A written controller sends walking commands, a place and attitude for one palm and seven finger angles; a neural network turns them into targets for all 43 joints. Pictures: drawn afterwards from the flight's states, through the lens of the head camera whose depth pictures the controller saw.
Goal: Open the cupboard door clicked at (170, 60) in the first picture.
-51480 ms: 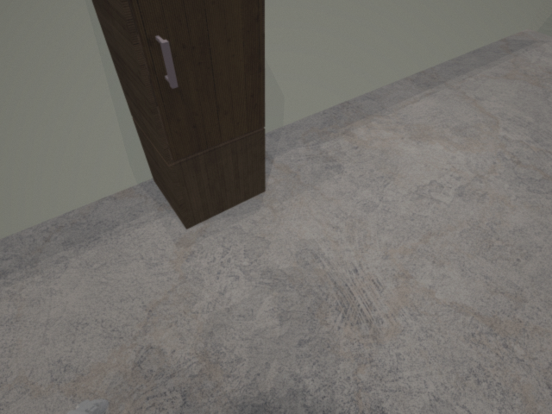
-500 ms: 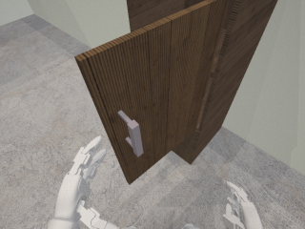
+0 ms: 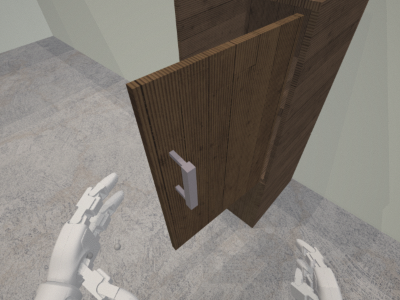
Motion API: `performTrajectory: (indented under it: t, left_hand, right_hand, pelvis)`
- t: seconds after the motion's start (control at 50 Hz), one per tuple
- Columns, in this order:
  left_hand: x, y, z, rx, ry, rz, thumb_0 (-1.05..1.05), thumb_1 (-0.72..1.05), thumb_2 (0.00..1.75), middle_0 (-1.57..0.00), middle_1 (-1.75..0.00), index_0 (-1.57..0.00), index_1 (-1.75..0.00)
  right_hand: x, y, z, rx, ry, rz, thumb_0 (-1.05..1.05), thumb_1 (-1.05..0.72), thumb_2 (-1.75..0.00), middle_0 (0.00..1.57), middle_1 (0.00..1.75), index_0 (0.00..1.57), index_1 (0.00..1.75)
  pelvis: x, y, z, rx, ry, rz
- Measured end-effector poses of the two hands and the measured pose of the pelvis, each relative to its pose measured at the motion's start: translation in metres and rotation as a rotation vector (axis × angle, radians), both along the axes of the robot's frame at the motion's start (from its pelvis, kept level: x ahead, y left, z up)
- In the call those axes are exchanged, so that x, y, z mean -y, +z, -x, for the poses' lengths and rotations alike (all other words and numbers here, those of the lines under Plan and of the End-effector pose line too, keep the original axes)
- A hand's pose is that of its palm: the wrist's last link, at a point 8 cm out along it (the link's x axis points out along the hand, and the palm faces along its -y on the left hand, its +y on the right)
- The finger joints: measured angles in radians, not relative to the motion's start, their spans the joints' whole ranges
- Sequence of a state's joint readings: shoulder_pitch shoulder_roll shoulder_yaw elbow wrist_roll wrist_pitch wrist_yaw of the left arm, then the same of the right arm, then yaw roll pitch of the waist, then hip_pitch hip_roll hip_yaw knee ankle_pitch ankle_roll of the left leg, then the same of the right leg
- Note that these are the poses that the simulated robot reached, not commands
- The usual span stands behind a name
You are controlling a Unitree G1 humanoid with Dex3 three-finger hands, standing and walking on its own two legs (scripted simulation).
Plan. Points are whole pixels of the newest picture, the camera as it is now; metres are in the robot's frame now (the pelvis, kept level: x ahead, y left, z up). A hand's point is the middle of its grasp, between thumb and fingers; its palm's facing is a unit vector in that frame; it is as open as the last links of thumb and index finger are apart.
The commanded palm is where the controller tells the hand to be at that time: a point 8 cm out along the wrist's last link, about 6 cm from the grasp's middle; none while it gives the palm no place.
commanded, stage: draw the hand back to the body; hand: left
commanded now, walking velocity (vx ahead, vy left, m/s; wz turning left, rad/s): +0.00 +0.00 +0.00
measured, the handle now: (183, 181) +0.33 +0.07 +0.07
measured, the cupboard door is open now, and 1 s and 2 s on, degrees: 83 83 83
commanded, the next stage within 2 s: step back with the hand held close in 1.22 s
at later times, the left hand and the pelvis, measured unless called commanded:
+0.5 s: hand (55, 216) +0.21 +0.23 +0.15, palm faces +0.29 -0.88 -0.37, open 13.2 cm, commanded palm +0.16 +0.28 +0.18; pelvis +0.02 +0.02 +0.04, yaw -1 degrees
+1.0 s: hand (10, 184) +0.22 +0.28 +0.21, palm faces +0.45 -0.80 -0.40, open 7.8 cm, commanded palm +0.17 +0.31 +0.22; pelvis +0.03 +0.02 +0.05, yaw -1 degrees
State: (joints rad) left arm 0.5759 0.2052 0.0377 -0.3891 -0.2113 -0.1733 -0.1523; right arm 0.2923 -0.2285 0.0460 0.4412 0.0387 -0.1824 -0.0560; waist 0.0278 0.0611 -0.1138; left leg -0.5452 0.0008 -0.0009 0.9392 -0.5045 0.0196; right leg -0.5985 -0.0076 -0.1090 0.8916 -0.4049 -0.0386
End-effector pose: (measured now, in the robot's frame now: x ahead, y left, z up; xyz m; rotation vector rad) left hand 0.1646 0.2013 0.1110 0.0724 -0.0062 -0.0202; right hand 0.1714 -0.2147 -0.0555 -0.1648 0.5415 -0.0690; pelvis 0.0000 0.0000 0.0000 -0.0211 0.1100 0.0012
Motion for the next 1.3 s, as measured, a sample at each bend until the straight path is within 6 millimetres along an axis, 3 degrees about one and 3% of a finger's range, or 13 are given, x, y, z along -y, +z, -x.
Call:
performTrajectory:
  t: [0.16, 0.26, 0.58, 0.88, 1.04, 1.3]
  left_hand:
    - [-0.023, 0.015, 0.000, 0.006, 0.023, -0.017, -0.01, -0.47, 0.31, -0.15, -0.30, -0.15, -0.30]
    - [-0.040, 0.032, 0.000, -0.006, 0.159, -0.195, -0.01, -0.37, 0.35, -0.16, -0.30, -0.16, -0.30]
    - [-0.082, 0.075, -0.009, 0.047, 0.340, -0.334, 0.00, 0.15, 0.57, -0.18, -0.30, -0.18, -0.30]
    - [-0.115, 0.114, -0.016, 0.158, 0.455, -0.408, 0.01, 0.66, 0.80, -0.20, -0.30, -0.20, -0.30]
    - [-0.111, 0.110, -0.015, 0.142, 0.457, -0.384, 0.01, 0.84, 0.87, -0.20, -0.30, -0.20, -0.30]
    - [-0.104, 0.113, -0.008, 0.156, 0.448, -0.393, 0.01, 0.89, 0.90, -0.21, -0.30, -0.21, -0.30]
  right_hand:
    - [-0.007, 0.011, -0.007, 0.024, 0.011, 0.014, 0.02, -0.90, -0.90, 0.21, 0.30, 0.20, 0.30]
    - [-0.011, 0.018, -0.009, 0.002, 0.005, 0.038, 0.02, -0.90, -0.90, 0.21, 0.30, 0.20, 0.30]
    - [-0.025, 0.027, -0.019, -0.081, 0.028, 0.044, 0.02, -0.90, -0.90, 0.21, 0.30, 0.20, 0.30]
    - [-0.019, 0.034, -0.035, -0.099, 0.027, 0.052, 0.02, -0.90, -0.90, 0.21, 0.30, 0.20, 0.30]
    - [-0.013, 0.033, -0.031, -0.119, 0.019, 0.051, 0.02, -0.90, -0.90, 0.21, 0.30, 0.20, 0.30]
    - [-0.007, 0.031, -0.019, -0.117, 0.006, 0.043, 0.02, -0.90, -0.90, 0.21, 0.30, 0.20, 0.30]
  pelvis:
    - [-0.006, 0.008, -0.003, 0.033, 0.004, 0.007]
    - [-0.009, 0.019, -0.007, 0.069, -0.003, 0.006]
    - [-0.020, 0.045, -0.022, 0.152, -0.015, -0.001]
    - [-0.019, 0.052, -0.029, 0.178, -0.024, 0.000]
    - [-0.016, 0.053, -0.027, 0.182, -0.026, -0.002]
    - [-0.011, 0.053, -0.021, 0.197, -0.028, -0.003]
